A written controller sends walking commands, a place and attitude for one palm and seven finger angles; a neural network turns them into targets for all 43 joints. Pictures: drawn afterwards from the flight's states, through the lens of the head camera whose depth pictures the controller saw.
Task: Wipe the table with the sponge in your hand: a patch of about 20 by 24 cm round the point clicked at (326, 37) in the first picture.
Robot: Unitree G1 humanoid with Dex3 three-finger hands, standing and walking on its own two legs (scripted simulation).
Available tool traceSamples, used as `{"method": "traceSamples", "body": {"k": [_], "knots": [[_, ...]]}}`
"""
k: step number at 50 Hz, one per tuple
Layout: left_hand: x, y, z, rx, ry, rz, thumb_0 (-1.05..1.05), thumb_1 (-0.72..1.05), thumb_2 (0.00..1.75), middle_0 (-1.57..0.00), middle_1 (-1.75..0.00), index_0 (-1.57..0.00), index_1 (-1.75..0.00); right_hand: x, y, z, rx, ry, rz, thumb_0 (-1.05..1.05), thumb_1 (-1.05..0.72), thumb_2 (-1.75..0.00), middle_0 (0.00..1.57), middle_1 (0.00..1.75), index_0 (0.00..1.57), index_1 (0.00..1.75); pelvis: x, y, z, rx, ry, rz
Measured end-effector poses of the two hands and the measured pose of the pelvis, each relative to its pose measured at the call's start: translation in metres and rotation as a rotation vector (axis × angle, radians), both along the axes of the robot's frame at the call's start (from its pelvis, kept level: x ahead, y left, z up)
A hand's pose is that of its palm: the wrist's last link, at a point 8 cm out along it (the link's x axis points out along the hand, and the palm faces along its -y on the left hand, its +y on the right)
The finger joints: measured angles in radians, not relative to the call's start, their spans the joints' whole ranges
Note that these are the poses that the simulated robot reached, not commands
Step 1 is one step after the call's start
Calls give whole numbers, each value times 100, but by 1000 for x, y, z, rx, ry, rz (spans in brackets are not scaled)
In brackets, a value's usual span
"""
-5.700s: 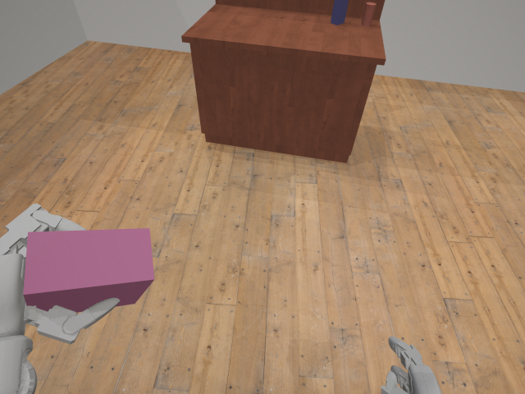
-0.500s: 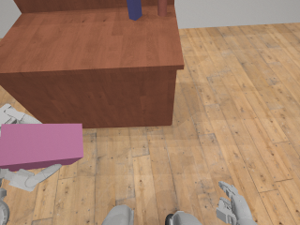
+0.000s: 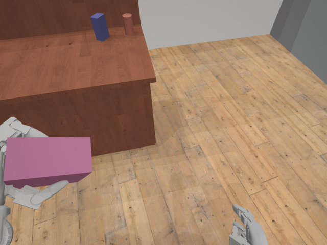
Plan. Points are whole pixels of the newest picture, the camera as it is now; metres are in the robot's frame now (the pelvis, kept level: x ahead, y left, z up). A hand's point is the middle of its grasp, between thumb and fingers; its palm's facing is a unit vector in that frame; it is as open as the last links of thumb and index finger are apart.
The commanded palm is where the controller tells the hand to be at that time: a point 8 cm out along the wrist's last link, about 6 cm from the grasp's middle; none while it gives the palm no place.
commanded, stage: turn to face it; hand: left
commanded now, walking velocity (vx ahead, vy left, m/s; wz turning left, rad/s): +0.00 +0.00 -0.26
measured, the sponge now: (61, 163) +0.22 +0.21 +0.16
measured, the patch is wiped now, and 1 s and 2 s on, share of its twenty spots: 0.00 0.00 0.00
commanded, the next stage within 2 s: take the last steps up to it in 0.08 s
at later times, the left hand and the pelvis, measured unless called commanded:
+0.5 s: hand (55, 179) +0.18 +0.19 +0.18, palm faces +0.35 -0.82 -0.45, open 10.4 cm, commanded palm +0.14 +0.24 +0.19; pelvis -0.04 -0.03 +0.01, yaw -3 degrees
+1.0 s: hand (52, 145) +0.25 +0.23 +0.17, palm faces +0.38 -0.81 -0.45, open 10.4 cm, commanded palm +0.19 +0.27 +0.19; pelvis +0.02 +0.00 +0.00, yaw -2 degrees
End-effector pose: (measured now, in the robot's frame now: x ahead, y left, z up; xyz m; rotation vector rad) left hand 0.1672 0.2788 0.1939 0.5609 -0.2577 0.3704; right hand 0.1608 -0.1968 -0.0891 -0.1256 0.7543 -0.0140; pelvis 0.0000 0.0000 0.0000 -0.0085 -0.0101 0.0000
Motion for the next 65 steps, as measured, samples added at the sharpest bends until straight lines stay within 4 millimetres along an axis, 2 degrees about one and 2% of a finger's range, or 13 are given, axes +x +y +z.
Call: {"method": "traceSamples", "body": {"k": [5,11,18,24,28,33,37,41,45,49,52,59,65], "knots": [[18,-40,-3,27,-1,-81,-1,-51,101,-69,-137,-70,-136,-24,-26,-24,30,53,-32,1,-90,-90,21,30,20,31,-16,-23,-8,-1,-9,-22],[13,-70,5,55,52,-194,-1,-51,101,-69,-137,-70,-136,-57,-74,-9,-45,84,-164,1,-90,-90,21,30,20,30,-30,-34,3,38,11,-81],[-7,-62,13,57,-9,-194,-1,-51,101,-69,-137,-70,-136,-86,-113,15,-178,66,-225,1,-91,-90,20,30,19,30,-38,-35,6,33,21,-74],[-21,-45,2,-2,-38,-104,-1,-51,101,-69,-137,-70,-136,-92,-112,19,-197,28,-233,1,-91,-90,20,30,19,30,-38,-33,6,15,-3,-57],[-23,-46,-4,-23,-15,-50,-1,-51,101,-69,-137,-70,-136,-84,-98,8,-137,16,-195,1,-91,-90,20,30,19,30,-33,-40,6,3,-8,-50],[-16,-63,-11,-28,-35,-63,-1,-52,101,-69,-137,-70,-136,-66,-85,-15,-77,42,-118,1,-90,-90,20,30,20,30,-34,-49,-5,5,-19,-27],[-9,-67,-7,-38,-4,-93,-1,-52,101,-69,-137,-70,-136,-56,-78,-11,-60,79,-102,1,-90,-90,20,30,20,30,-27,-47,5,19,-9,-24],[-1,-58,2,8,28,-103,-1,-52,101,-69,-137,-70,-136,-43,-75,1,-77,80,-106,1,-90,-90,20,30,20,30,-16,-41,13,43,10,-23],[11,-38,5,22,20,-83,-1,-52,101,-69,-137,-70,-136,-25,-72,9,-123,64,-107,1,-90,-90,20,30,20,30,0,-25,13,50,13,-27],[33,-13,-2,4,-42,-74,-1,-52,101,-69,-137,-70,-136,-1,-63,7,-166,21,-136,1,-90,-90,20,30,20,30,18,-3,0,37,2,-37],[54,-1,-7,-13,-52,-67,-1,-52,101,-69,-137,-70,-136,15,-48,9,-143,-4,-153,1,-91,-90,20,30,20,30,27,4,-1,36,-5,-38],[81,-12,6,6,-31,-126,-1,-52,101,-69,-137,-70,-136,41,-15,8,-44,-29,-133,1,-90,-90,20,30,20,30,57,8,5,18,14,-46],[100,-14,8,77,-35,-106,-1,-52,101,-69,-137,-70,-136,64,-15,-22,-22,39,-96,1,-90,-90,21,30,20,30,85,4,-7,14,2,-19]]}}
